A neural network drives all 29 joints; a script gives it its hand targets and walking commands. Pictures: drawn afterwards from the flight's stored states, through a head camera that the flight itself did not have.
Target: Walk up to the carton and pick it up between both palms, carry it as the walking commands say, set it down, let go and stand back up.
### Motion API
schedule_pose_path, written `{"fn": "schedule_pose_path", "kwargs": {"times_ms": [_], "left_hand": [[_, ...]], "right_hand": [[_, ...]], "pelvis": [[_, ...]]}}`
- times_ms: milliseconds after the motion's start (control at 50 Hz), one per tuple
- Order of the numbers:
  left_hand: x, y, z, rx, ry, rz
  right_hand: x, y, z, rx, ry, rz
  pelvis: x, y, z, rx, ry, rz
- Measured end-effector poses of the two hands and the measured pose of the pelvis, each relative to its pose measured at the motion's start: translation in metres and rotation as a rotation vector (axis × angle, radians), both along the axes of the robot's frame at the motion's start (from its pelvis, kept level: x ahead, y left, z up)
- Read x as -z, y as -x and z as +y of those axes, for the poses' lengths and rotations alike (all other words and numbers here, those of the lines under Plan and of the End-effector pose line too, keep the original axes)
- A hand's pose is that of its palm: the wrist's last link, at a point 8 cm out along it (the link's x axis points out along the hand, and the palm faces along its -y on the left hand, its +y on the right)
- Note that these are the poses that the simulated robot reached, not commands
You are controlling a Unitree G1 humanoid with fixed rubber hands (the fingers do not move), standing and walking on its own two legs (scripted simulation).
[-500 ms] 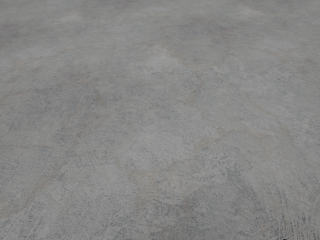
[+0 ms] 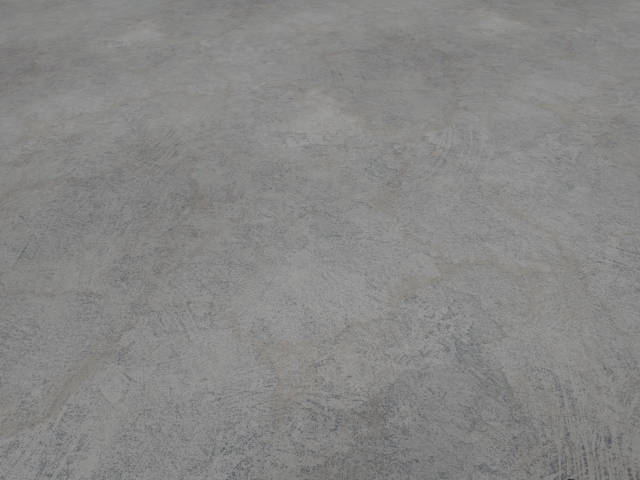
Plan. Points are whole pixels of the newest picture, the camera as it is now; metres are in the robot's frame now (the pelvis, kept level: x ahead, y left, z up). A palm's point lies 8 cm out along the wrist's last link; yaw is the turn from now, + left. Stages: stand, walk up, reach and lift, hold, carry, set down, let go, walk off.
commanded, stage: stand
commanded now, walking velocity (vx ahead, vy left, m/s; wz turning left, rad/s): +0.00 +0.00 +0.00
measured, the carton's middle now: out of the picture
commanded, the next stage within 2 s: walk up in 0.08 s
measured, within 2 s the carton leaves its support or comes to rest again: neither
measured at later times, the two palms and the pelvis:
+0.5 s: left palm out of the picture +0.12 +0.24 -0.13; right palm out of the picture +0.04 -0.34 -0.15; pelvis -0.01 -0.04 -0.02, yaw -10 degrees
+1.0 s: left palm (202, 457) +0.20 +0.20 -0.12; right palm out of the picture -0.10 -0.28 -0.12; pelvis -0.02 -0.01 -0.01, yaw -23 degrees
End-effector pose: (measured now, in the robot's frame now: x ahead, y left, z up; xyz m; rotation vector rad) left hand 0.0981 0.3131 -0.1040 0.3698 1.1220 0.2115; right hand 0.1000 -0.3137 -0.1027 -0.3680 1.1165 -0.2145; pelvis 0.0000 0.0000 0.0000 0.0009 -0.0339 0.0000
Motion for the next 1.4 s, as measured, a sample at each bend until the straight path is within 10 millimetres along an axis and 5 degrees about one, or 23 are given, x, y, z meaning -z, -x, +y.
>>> {"fn": "schedule_pose_path", "kwargs": {"times_ms": [280,360,540,620,860,980,1100,1260,1340,1400], "left_hand": [[0.000,-0.002,0.001,-0.018,0.007,0.000],[0.005,-0.007,-0.014,-0.003,0.034,0.017],[0.026,-0.022,-0.091,0.141,0.062,0.030],[0.019,-0.023,-0.110,0.160,0.064,0.029],[0.014,-0.066,-0.112,0.278,0.082,-0.025],[0.017,-0.102,-0.109,0.365,0.107,-0.043],[0.012,-0.122,-0.138,0.492,0.157,-0.030],[0.006,-0.139,-0.205,0.627,0.175,-0.064],[0.008,-0.135,-0.234,0.676,0.144,-0.113],[0.006,-0.114,-0.235,0.673,0.109,-0.080]], "right_hand": [[0.000,0.001,-0.001,0.009,0.013,0.009],[0.006,0.017,-0.008,0.083,0.018,0.009],[0.052,0.070,-0.026,0.195,-0.076,0.041],[0.049,0.082,-0.023,0.234,-0.114,0.041],[0.026,0.125,-0.006,0.383,-0.099,-0.003],[0.016,0.186,0.025,0.504,-0.065,0.058],[0.004,0.215,0.034,0.567,-0.044,0.064],[0.015,0.241,0.016,0.639,-0.065,0.033],[0.040,0.267,-0.003,0.680,-0.095,0.046],[0.044,0.271,-0.013,0.711,-0.115,0.032]], "pelvis": [[0.000,-0.002,0.000,0.000,0.000,0.005],[0.004,0.004,-0.008,0.063,0.007,0.018],[0.028,0.016,-0.044,0.188,-0.009,0.026],[0.019,0.021,-0.048,0.225,-0.016,0.033],[0.011,0.022,-0.032,0.319,-0.007,0.040],[0.009,0.019,-0.016,0.382,0.014,0.025],[0.001,0.023,-0.013,0.469,0.036,0.029],[0.006,0.038,-0.033,0.565,0.020,0.055],[0.021,0.051,-0.051,0.605,-0.006,0.056],[0.018,0.058,-0.057,0.637,-0.015,0.044]]}}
